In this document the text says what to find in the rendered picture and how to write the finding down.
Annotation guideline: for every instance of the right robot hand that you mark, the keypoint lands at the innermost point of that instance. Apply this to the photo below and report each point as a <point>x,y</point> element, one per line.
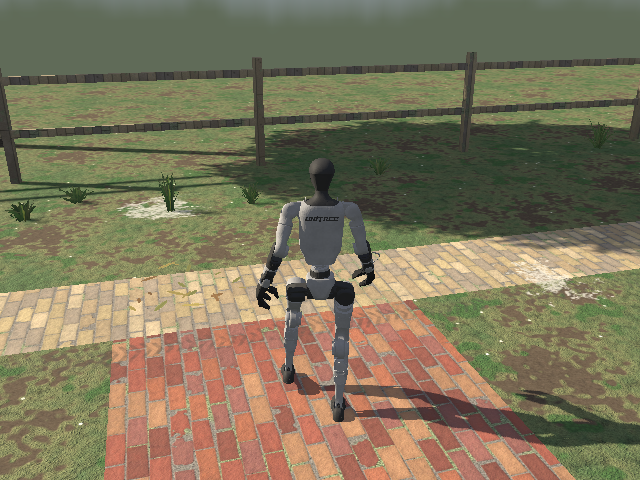
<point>368,280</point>

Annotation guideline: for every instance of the left robot shin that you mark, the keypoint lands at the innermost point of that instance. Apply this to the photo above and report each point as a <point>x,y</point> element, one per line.
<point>290,342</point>

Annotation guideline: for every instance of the robot left forearm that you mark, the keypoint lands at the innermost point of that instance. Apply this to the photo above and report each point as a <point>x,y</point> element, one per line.
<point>270,268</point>

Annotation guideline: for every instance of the left robot hand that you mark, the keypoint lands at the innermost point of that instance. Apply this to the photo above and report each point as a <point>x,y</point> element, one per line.
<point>260,294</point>

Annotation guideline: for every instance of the right robot foot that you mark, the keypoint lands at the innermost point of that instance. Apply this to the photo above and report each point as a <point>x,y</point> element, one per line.
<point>338,413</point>

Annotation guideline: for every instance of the robot right forearm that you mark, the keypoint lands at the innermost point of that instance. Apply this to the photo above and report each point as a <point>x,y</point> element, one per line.
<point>366,260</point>

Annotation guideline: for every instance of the robot right upper arm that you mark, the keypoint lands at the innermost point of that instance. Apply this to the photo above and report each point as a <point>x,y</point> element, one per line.
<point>352,212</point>

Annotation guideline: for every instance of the robot left upper arm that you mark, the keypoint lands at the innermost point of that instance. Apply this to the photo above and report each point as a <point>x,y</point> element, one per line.
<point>288,212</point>

